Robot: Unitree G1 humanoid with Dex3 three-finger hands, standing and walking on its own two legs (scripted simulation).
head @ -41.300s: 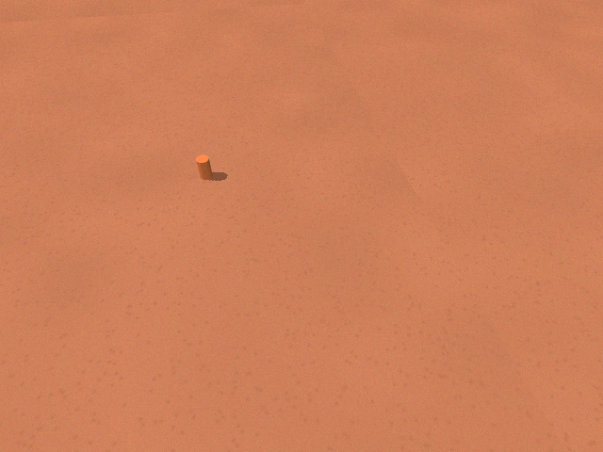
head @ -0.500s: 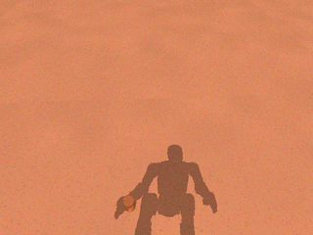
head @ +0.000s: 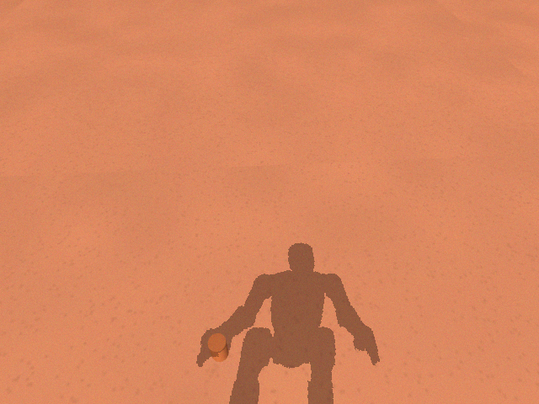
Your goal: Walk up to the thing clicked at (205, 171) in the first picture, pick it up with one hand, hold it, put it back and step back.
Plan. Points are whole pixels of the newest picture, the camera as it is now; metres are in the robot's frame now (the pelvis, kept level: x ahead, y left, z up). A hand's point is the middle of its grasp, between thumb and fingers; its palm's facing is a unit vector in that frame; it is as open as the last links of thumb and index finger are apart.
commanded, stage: stand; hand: left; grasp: from above
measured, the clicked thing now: (218, 347) +0.44 +0.18 -0.72
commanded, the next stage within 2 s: step back in 1.28 s
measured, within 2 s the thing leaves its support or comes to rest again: neither
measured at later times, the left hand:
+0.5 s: hand out of the picture +0.07 +0.24 -0.16, palm faces +0.01 -0.94 -0.34, open 7.4 cm
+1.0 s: hand out of the picture +0.08 +0.24 -0.16, palm faces +0.00 -0.94 -0.34, open 7.4 cm
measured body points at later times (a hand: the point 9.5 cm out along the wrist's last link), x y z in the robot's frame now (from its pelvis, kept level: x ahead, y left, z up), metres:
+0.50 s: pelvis +0.00 +0.00 +0.00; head +0.01 -0.01 +0.45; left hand +0.07 +0.29 -0.13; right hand +0.07 -0.29 -0.14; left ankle +0.02 +0.14 -0.74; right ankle +0.01 -0.14 -0.74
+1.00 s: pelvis +0.01 -0.01 +0.00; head +0.02 -0.01 +0.45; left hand +0.08 +0.29 -0.13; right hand +0.07 -0.31 -0.14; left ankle +0.02 +0.14 -0.74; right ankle +0.01 -0.14 -0.74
